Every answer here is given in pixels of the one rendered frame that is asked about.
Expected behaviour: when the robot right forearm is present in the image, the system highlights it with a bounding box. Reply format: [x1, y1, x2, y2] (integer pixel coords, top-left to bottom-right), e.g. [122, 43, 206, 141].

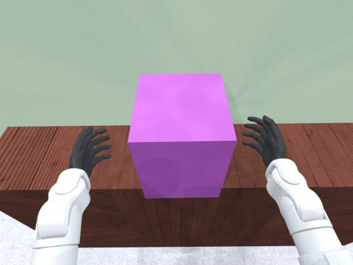
[265, 158, 353, 265]

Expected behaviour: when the right robot hand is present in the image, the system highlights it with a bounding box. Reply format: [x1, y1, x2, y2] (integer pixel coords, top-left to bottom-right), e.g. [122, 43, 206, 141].
[242, 115, 287, 168]

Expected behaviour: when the pedestal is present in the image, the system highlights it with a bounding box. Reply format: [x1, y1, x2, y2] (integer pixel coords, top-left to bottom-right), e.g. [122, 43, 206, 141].
[0, 123, 353, 248]

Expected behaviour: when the robot left forearm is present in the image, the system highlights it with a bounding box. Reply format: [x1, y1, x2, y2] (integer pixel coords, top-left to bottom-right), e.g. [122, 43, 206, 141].
[30, 168, 90, 265]

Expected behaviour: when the left robot hand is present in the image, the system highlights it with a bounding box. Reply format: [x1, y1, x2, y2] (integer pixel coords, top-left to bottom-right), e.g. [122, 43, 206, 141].
[68, 126, 111, 178]

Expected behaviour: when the carton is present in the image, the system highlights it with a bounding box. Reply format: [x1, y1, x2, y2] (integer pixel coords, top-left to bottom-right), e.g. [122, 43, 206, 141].
[128, 73, 237, 198]

